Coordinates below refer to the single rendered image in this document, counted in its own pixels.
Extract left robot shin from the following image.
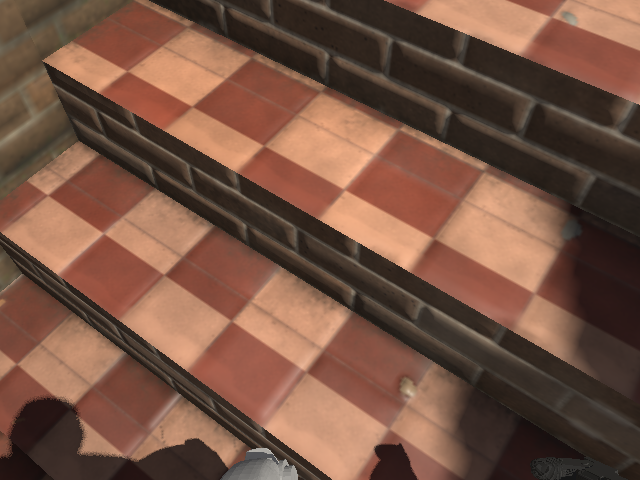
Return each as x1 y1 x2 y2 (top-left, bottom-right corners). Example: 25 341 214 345
245 448 279 464

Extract left robot thigh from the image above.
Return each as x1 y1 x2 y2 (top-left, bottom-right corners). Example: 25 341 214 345
220 458 298 480

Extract right robot hand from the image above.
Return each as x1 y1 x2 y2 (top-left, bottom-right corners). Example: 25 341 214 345
530 457 628 480

